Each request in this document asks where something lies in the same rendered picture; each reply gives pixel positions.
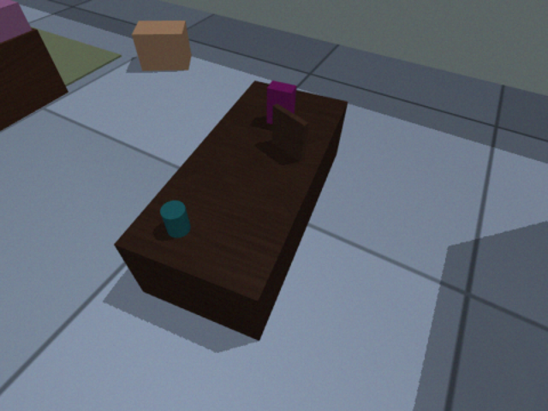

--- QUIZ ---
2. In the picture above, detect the bed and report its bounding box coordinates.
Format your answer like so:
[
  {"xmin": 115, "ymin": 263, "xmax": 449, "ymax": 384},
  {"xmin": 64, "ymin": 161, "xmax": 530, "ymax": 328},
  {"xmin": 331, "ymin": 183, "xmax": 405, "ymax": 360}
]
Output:
[{"xmin": 0, "ymin": 0, "xmax": 68, "ymax": 131}]

